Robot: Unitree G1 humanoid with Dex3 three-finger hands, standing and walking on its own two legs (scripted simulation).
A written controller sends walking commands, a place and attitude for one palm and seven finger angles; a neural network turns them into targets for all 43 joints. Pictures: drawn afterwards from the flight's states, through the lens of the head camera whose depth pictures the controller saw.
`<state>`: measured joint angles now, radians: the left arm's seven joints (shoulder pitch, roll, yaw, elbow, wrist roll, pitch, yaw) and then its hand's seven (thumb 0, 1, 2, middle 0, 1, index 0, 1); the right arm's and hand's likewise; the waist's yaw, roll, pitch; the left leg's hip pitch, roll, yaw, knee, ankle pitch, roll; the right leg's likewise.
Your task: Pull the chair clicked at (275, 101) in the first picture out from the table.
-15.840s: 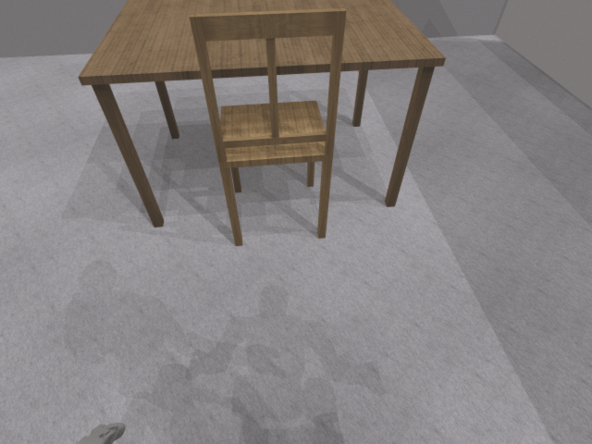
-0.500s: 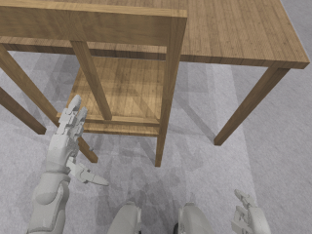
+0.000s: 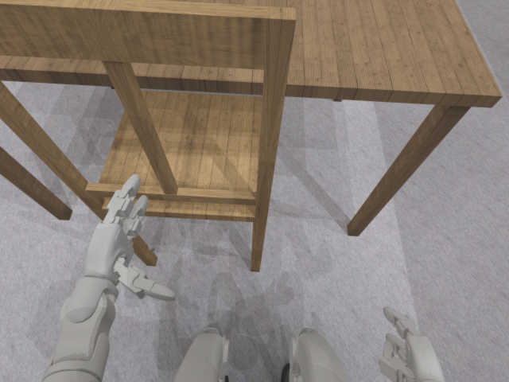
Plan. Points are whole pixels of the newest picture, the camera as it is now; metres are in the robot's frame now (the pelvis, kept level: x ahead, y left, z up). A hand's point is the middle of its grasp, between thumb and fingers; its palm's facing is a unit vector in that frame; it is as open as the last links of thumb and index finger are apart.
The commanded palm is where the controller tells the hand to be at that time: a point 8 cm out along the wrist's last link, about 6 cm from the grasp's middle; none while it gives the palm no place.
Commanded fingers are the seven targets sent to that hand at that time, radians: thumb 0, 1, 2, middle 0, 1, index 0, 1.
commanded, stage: aim the fingers beside a spindle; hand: left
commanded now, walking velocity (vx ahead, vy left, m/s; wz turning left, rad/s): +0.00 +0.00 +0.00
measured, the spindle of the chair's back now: (150, 142) +0.47 +0.19 +0.06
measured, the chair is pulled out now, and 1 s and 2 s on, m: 0.00 0.00 0.00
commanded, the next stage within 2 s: push the fingers through the gap in 1.24 s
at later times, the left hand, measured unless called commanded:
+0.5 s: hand (144, 239) +0.30 +0.16 +0.07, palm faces -0.06 -1.00 -0.06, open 16.9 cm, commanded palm +0.29 +0.24 +0.03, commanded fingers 0.00 -0.50 0.30 -0.06 -0.08 -0.06 -0.08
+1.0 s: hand (136, 247) +0.31 +0.19 +0.00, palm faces -0.02 -1.00 -0.01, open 16.9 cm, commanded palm +0.29 +0.23 +0.03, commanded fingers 0.00 -0.50 0.30 -0.06 -0.08 -0.06 -0.08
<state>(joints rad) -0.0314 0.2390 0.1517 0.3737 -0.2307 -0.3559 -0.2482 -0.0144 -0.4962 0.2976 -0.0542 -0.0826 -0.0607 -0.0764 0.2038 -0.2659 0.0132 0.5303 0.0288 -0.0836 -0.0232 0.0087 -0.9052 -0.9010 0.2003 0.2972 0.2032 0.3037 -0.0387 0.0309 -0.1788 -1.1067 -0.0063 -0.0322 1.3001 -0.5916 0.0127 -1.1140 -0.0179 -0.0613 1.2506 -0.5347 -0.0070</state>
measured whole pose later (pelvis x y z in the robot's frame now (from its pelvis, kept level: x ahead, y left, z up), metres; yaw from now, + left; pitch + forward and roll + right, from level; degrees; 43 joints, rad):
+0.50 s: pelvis +0.00 +0.00 +0.01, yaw +0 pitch +22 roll -2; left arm 0.10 0.23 0.12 0.10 -0.20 -0.49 -0.17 -0.02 -0.49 0.30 -0.06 -0.08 -0.07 -0.08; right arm 0.22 -0.24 0.00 0.55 0.00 -0.11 -0.03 0.01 -0.91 -0.90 0.20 0.30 0.20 0.30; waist -0.04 0.02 -0.17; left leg -1.05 0.00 -0.02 1.25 -0.58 0.01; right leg -1.06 -0.01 -0.05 1.21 -0.52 0.00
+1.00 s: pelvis +0.00 +0.01 +0.00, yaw +0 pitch +23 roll -2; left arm -0.05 0.27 0.18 0.42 -0.24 -0.36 -0.25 -0.01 -0.49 0.30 -0.05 -0.08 -0.06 -0.08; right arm 0.20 -0.26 0.02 0.53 0.03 -0.07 -0.01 0.01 -0.91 -0.90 0.20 0.30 0.20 0.30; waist -0.04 0.03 -0.18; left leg -1.11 -0.01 -0.03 1.30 -0.59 0.02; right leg -1.11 -0.02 -0.06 1.25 -0.53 0.00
